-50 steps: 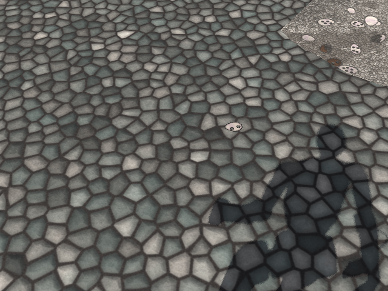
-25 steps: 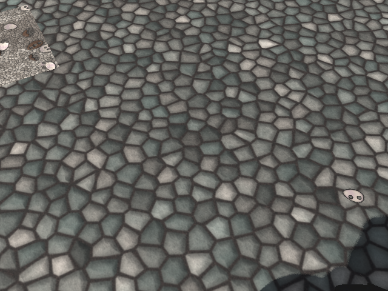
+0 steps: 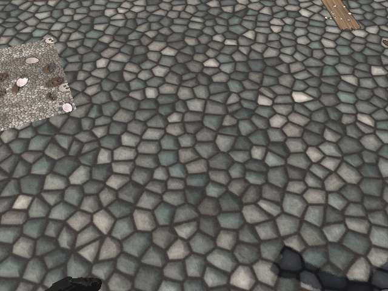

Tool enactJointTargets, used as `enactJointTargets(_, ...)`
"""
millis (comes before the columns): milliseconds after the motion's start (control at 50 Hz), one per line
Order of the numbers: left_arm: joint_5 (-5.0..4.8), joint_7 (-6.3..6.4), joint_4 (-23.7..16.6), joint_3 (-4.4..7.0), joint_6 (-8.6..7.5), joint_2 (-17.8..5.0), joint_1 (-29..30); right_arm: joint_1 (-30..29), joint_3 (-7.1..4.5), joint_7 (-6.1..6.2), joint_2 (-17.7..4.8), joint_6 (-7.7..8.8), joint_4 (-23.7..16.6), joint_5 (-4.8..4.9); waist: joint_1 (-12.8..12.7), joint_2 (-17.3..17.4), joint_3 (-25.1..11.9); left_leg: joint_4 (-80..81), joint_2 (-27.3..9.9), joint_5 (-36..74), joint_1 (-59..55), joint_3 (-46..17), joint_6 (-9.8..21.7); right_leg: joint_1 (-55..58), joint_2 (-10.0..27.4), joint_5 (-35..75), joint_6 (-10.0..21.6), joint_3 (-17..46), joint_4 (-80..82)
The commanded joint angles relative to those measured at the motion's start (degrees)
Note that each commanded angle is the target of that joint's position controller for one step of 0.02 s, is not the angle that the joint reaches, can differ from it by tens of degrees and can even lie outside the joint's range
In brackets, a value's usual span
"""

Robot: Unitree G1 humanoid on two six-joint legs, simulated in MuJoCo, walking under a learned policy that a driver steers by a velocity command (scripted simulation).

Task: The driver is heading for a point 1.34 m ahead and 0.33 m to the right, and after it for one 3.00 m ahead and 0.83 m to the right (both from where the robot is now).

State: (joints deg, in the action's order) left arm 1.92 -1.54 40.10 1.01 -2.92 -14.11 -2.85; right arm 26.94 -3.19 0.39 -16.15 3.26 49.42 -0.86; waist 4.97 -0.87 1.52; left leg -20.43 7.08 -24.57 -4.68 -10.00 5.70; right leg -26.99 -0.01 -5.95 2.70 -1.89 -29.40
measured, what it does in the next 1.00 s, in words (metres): walks ahead: left foot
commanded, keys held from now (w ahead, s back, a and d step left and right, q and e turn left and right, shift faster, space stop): w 0.58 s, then w+e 0.42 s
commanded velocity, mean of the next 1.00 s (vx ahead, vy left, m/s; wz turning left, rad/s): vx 0.50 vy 0.00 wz -0.09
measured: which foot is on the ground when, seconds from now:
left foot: down 0.00-0.00, up 0.02-0.52, down 0.54-1.00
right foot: down 0.00-0.56, up 0.58-1.00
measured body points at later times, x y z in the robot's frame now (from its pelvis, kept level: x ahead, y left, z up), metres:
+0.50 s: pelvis +0.26 +0.00 +0.01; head +0.29 +0.00 +0.46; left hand +0.20 +0.25 -0.13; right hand +0.48 -0.22 -0.09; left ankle +0.40 +0.10 -0.71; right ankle +0.12 -0.10 -0.72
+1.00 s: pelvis +0.52 +0.02 +0.01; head +0.55 +0.02 +0.46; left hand +0.71 +0.23 -0.11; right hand +0.45 -0.22 -0.13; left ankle +0.40 +0.10 -0.72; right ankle +0.66 -0.11 -0.69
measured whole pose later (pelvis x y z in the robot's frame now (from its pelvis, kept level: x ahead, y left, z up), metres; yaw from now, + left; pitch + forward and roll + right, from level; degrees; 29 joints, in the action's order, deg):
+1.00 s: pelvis +0.52 +0.02 +0.01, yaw -10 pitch +1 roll +1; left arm 1.7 -3.2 48.2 1.9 -0.5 -13.0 -5.9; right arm 23.2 -1.5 1.1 -12.0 5.4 55.9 -1.0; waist 2.3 -1.8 2.7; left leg -10.8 3.4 -18.0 -6.0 13.6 3.0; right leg -35.0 3.4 -1.0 3.8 -4.4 -39.3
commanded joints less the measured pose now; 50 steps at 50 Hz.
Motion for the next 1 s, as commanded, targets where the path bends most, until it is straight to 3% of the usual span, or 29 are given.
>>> enactJointTargets(20,1.32,2.29,1.6,4.17,-1.55,-13.3,-23.7,-1.2,-0.6,-0.05,-4.9,1.22,-4.5,0.11,-12.8,-3.7,-15.7,-35.0,-8.2,35.3,16.6,1.0,0.8,34.7,14.1,-9.3,6.1,16.9,3.7)
enactJointTargets(40,1.32,1.86,2.9,5.46,-0.96,-17.9,-23.2,7.0,-0.33,-0.22,-2.1,0.98,-4.3,1.79,-7.9,-17.1,-18.2,-50.1,2.1,-5.5,33.9,5.1,-1.3,42.8,25.4,-10.9,13.8,44.1,11.9)
enactJointTargets(60,-0.63,1.22,2.3,4.47,-0.4,-12.1,-18.8,2.8,-0.77,0.18,-6.5,0.51,-3.1,-0.49,-7.1,-5.7,-10.3,-53.4,-2.3,-2.2,39.0,1.6,-0.5,35.8,22.9,-17.1,12.9,43.9,14.0)
enactJointTargets(80,-1.06,0.94,1.8,3.52,-0.47,-8.2,-14.3,-2.5,-0.82,-0.39,-6.4,0.53,-3.9,-0.54,-6.4,-1.3,-3.8,-51.5,-4.4,2.9,38.8,1.9,-0.6,28.3,20.1,-15.0,11.6,33.5,14.6)
enactJointTargets(100,-0.61,0.76,2.1,2.99,-0.73,-6.3,-12.4,-4.9,-0.44,-0.77,-5.3,0.56,-4.4,-0.49,-5.7,0.1,-1.4,-48.8,-6.2,5.4,37.6,2.7,-0.8,23.9,17.1,-8.4,10.2,26.7,16.0)
enactJointTargets(140,-0.86,0.99,3.7,2.44,-1.44,-5.3,-12.8,-4.7,-0.11,-1.58,-4.2,-0.46,-4.1,-1.24,-3.9,-3.0,-0.7,-44.8,-8.3,7.1,34.4,4.5,-1.8,19.6,12.8,0.1,7.9,18.0,18.1)
enactJointTargets(160,-1.05,0.85,4.6,2.53,-2.01,-5.8,-14.1,-4.2,0.04,-1.82,-3.8,-0.82,-3.9,-1.4,-3.7,-4.4,-1.2,-44.1,-8.3,7.3,33.5,5.4,-2.2,19.2,12.7,5.0,8.6,16.7,18.3)
enactJointTargets(200,-1.61,0.6,6.2,2.69,-2.81,-6.3,-16.1,-6.2,0.27,-2.12,-3.2,-1.21,-4.2,-1.69,-3.5,-3.9,-0.8,-42.1,-9.3,8.8,36.1,6.8,-3.1,19.9,12.1,9.1,9.3,13.7,19.7)
enactJointTargets(320,-1.83,0.48,9.5,2.58,-2.63,-6.4,-20.8,-20.9,1.71,-2.76,-1.1,-1.07,-8.3,-1.23,-6.4,-3.2,2.0,-25.5,-11.6,20.5,40.8,11.7,-5.3,22.0,8.8,14.1,8.1,6.4,22.4)
enactJointTargets(420,-1.37,0.9,12.0,2.67,-2.36,-7.5,-24.6,-28.0,2.16,-2.56,-1.3,-0.68,-10.0,-0.82,-8.3,-3.4,2.8,-14.8,-9.9,22.8,37.5,13.4,-3.9,26.8,11.0,19.0,7.5,5.7,20.2)
enactJointTargets(480,-1.03,1.46,12.9,2.82,-1.92,-8.4,-23.9,-27.0,1.7,-2.1,-2.5,-0.29,-9.9,-0.98,-6.7,-3.5,2.4,-11.3,-8.4,17.5,33.7,13.5,-1.5,30.7,12.9,27.6,6.7,5.7,15.6)
enactJointTargets(500,-0.95,1.61,13.1,2.89,-1.75,-8.8,-23.2,-23.5,1.31,-1.76,-3.1,-0.05,-8.7,-1.14,-4.9,-3.6,0.7,-9.7,-6.8,15.5,28.8,14.1,-0.5,31.1,12.6,34.6,6.0,5.0,11.1)
enactJointTargets(520,-1.12,1.64,13.3,2.84,-1.45,-8.9,-22.5,-16.3,0.74,-1.33,-3.8,0.43,-6.2,-1.46,-1.7,-2.4,-3.1,-6.0,-5.1,16.5,19.7,15.0,0.9,30.1,11.0,38.7,5.1,3.3,2.5)
enactJointTargets(540,-1.35,1.66,12.7,2.42,-1.43,-7.9,-22.4,-6.8,-0.26,-0.7,-6.3,1.03,-3.2,-2.38,1.9,-0.4,-9.0,-5.6,-8.9,16.4,5.7,10.9,3.1,22.7,8.6,31.2,3.9,1.5,-9.3)
enactJointTargets(560,-2.78,1.3,10.0,1.07,-1.59,-3.0,-24.7,0.4,-1.74,0.0,-11.9,1.19,-2.5,-3.69,2.5,9.7,-17.0,-3.3,-25.3,9.0,-10.8,-11.2,8.1,5.4,2.3,6.1,1.5,-2.3,-29.4)
enactJointTargets(580,-2.23,1.49,10.7,1.98,-1.31,-5.2,-27.0,-0.1,-2.33,-0.42,-12.8,0.26,-1.9,-1.38,1.0,14.6,-19.6,3.8,-31.7,9.5,-12.7,-29.2,12.3,-5.1,-4.3,-24.1,1.4,1.5,-41.2)
enactJointTargets(600,-1.22,1.69,10.7,2.78,-0.9,-7.8,-23.1,-5.7,-1.66,-0.63,-9.5,-0.07,-2.6,-0.11,-1.0,7.0,-10.4,4.3,-29.2,7.0,-5.3,-20.8,10.7,-9.0,-0.3,-20.6,2.2,5.4,-43.5)
enactJointTargets(620,-1.31,1.25,10.2,2.4,-1.11,-6.2,-20.2,-10.1,-0.72,-0.8,-5.8,0.27,-3.2,-0.07,-2.2,4.3,-4.2,6.8,-26.8,8.8,2.9,-13.5,9.2,-8.5,1.9,-16.2,2.2,5.6,-41.1)
enactJointTargets(640,-1.54,1.01,10.5,2.24,-0.85,-4.9,-19.4,-12.2,-0.11,-0.81,-3.6,0.72,-3.1,-0.35,-3.9,3.7,-1.2,9.4,-23.9,10.7,8.3,-7.6,6.6,-6.2,3.7,-13.5,2.1,5.5,-37.3)
enactJointTargets(660,-0.73,0.67,10.9,2.32,-0.03,-4.6,-19.3,-12.8,0.4,-0.6,-2.0,1.22,-2.3,-0.24,-5.2,4.3,0.8,11.2,-21.0,13.6,12.2,-2.9,3.9,-3.9,4.6,-11.9,1.8,5.6,-34.9)
enactJointTargets(680,-0.28,0.22,11.6,2.14,0.76,-3.6,-21.4,-12.5,0.34,-0.38,-2.5,1.75,-1.9,-0.33,-6.1,6.5,0.0,12.1,-21.1,16.4,13.8,-0.4,3.9,-1.6,4.5,-10.8,1.2,5.2,-34.5)
enactJointTargets(760,-0.44,-0.62,10.4,2.45,1.93,-3.3,-15.9,-9.2,-0.16,-0.27,-3.6,3.32,0.2,0.02,-6.1,3.9,1.9,15.0,-20.2,22.5,12.4,6.9,3.6,-7.7,5.3,-4.0,-0.1,5.1,-32.6)
enactJointTargets(820,-0.56,-0.89,8.5,2.39,1.99,-2.8,-10.2,-6.5,-0.03,-0.13,-3.1,3.21,1.6,0.0,-5.1,3.5,3.1,15.1,-19.3,26.9,9.8,11.5,2.7,-12.4,5.2,1.6,-0.8,4.3,-27.5)
enactJointTargets(900,-0.44,-1.44,5.8,1.5,1.66,-1.3,-2.7,-4.5,0.18,0.35,-3.1,3.13,3.1,0.11,-3.5,4.0,4.2,13.9,-18.5,34.1,7.3,17.0,1.3,-11.3,4.2,7.6,-0.7,-0.1,-15.9)
enactJointTargets(960,-0.2,-1.8,3.6,0.94,1.53,-0.9,2.2,-1.1,0.17,0.98,-3.5,2.73,4.9,-0.08,-2.0,4.0,4.9,11.6,-20.0,41.0,2.0,19.4,1.0,-10.9,3.3,6.5,1.0,-3.6,-9.6)
enactJointTargets(1000,-0.07,-1.85,2.9,1.02,1.47,-1.3,2.7,-0.7,0.06,1.36,-4.2,2.22,5.5,-0.31,-2.5,4.5,4.3,7.9,-21.0,50.6,-1.6,21.0,0.5,-8.9,1.6,2.6,2.9,-5.4,-7.0)
Next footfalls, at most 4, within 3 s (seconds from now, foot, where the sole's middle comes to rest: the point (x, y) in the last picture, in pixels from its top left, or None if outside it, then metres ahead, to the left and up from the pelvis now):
0.54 left None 0.44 0.10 -0.76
1.10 right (210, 223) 0.71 -0.09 -0.76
1.62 left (193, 148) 1.06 -0.06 -0.76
2.12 right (263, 134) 1.12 -0.38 -0.76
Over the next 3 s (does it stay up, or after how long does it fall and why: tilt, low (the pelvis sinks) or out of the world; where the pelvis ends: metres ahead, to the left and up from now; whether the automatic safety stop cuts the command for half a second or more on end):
stays up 1.24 -0.36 0.01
